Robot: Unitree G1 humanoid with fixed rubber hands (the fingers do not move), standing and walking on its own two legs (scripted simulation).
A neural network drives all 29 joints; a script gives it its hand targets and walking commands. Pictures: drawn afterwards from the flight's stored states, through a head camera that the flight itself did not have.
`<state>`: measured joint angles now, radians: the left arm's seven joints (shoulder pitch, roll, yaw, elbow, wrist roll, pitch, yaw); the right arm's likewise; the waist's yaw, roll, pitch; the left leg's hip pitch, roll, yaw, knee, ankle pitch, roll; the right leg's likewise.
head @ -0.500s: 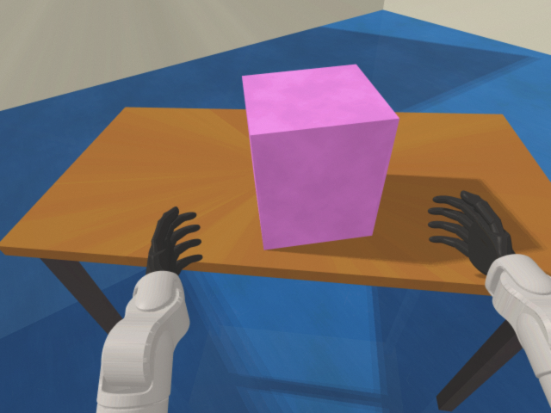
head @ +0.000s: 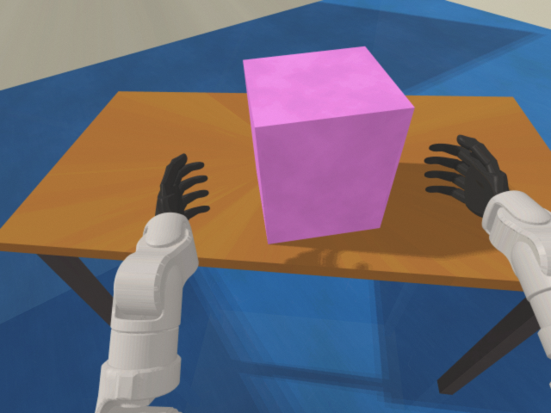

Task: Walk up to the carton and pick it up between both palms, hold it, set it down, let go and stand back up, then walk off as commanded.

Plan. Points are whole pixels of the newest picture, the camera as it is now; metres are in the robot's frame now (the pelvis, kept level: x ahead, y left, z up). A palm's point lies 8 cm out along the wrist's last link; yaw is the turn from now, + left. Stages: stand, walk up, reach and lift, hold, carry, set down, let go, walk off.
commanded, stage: reach and lift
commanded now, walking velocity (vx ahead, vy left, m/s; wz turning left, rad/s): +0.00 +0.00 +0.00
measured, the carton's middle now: (314, 148) +0.53 -0.04 +0.11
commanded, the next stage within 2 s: none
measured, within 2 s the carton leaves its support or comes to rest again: neither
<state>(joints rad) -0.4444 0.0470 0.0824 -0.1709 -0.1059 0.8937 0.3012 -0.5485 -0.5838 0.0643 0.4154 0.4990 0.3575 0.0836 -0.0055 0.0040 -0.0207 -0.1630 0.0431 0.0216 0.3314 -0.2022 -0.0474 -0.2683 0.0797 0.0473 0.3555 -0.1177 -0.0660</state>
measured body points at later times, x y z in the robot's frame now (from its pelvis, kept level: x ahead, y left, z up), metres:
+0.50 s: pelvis +0.00 +0.01 +0.00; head +0.04 -0.01 +0.45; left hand +0.40 +0.17 +0.18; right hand +0.45 -0.24 +0.18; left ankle -0.02 +0.15 -0.75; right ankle +0.04 -0.07 -0.75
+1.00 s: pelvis +0.00 +0.01 -0.01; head +0.08 -0.03 +0.44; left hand +0.46 +0.17 +0.20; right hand +0.52 -0.22 +0.19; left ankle -0.02 +0.15 -0.75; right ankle +0.04 -0.07 -0.75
